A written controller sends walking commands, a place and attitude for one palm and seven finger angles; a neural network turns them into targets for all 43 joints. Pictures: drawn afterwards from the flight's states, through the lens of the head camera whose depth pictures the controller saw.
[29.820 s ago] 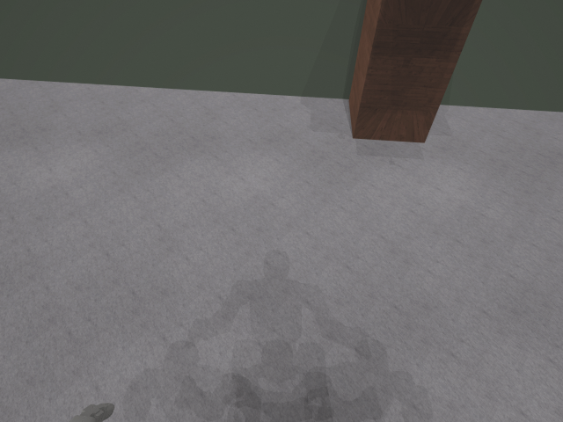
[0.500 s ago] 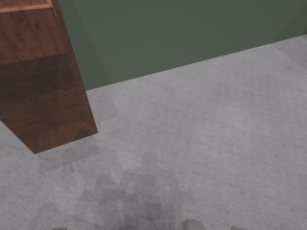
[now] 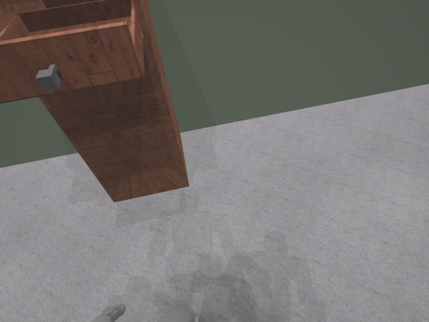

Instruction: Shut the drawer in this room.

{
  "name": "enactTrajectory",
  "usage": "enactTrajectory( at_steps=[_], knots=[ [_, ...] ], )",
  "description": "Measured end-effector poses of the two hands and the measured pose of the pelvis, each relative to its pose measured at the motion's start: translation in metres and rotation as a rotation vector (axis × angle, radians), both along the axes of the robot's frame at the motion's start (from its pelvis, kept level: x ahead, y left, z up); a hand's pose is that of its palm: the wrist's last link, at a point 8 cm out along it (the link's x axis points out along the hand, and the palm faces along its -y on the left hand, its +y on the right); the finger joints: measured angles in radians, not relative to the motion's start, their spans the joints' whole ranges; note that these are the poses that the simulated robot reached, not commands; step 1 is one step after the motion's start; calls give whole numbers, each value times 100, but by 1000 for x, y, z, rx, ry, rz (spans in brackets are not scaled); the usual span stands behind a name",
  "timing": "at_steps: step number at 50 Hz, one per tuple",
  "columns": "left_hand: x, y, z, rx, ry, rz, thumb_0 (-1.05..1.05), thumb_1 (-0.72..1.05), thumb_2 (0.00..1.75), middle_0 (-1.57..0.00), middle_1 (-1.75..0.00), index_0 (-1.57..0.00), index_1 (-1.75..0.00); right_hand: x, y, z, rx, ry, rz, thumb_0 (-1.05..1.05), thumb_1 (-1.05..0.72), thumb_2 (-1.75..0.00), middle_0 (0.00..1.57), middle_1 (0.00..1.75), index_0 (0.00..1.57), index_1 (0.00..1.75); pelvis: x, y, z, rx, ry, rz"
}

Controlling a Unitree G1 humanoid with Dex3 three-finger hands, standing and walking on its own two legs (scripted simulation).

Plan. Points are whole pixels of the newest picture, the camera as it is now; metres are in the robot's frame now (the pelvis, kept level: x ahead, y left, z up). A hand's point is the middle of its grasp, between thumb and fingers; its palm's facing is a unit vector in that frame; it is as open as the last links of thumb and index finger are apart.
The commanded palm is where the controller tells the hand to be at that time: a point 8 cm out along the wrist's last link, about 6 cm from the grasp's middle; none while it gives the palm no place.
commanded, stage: turn to face it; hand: left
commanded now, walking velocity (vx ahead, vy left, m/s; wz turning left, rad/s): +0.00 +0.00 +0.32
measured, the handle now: (50, 75) +0.60 +0.37 +0.17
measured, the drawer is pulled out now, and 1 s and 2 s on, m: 0.25 0.25 0.25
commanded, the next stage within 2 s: take the last steps up to it in 0.14 s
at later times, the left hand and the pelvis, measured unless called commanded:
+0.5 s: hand out of the picture -0.03 +0.26 -0.17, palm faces +0.20 -0.96 -0.21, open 7.4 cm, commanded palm none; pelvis +0.00 +0.06 +0.01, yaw +8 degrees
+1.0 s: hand out of the picture +0.09 +0.19 -0.15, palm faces +0.23 -0.94 -0.23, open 7.2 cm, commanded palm none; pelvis +0.12 +0.01 +0.01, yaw +11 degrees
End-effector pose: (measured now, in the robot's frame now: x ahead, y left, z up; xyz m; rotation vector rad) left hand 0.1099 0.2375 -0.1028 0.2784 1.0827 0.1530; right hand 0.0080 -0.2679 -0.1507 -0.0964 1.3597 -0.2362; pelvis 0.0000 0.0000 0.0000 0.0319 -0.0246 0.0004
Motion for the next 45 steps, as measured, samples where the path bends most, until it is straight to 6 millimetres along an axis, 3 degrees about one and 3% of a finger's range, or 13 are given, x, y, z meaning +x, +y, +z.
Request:
enactTrajectory(
  at_steps=[7,14,19,23,27,34,38,41,45],
  knots=[
    [-70,18,-18,-33,102,138,0,90,90,-20,-30,-21,-30,40,12,9,-30,-8,130,0,-91,-90,20,30,20,30,-4,9,-1,-2,11,72],
    [-148,58,-53,-70,250,280,0,90,90,-20,-30,-21,-30,100,61,17,-72,-144,272,0,-91,-90,20,30,20,30,-11,39,-14,-26,13,123],
    [-170,70,-48,-89,318,307,1,91,90,-20,-30,-20,-29,113,94,33,-57,-207,314,0,-91,-90,20,30,20,30,-9,50,-3,-51,2,128],
    [-160,71,-39,-107,282,296,1,91,90,-20,-30,-20,-29,104,107,33,-30,-203,300,0,-91,-90,21,30,21,30,-3,55,4,-53,1,140],
    [-135,66,-36,-113,238,275,1,91,90,-20,-30,-20,-29,86,98,28,-30,-160,261,-1,-94,-90,21,30,21,30,8,55,5,-39,-1,145],
    [-59,44,-29,-107,142,211,1,91,90,-20,-30,-20,-29,34,73,6,7,33,178,0,-92,-90,21,30,21,30,36,38,0,-9,-5,144],
    [-14,27,-31,-78,66,182,0,91,90,-20,-30,-20,-30,18,56,-15,43,145,146,0,-91,-90,21,30,21,30,60,20,-13,0,-8,148],
    [-4,14,-28,-75,32,213,0,91,90,-20,-30,-20,-30,26,46,-18,61,197,162,0,-91,-90,20,30,20,30,73,11,-13,-8,-22,172],
    [-15,5,-21,-66,87,276,0,93,90,-20,-30,-21,-30,68,40,-8,66,150,177,1,-91,-90,20,30,20,30,91,4,-2,1,-19,173]
  ],
)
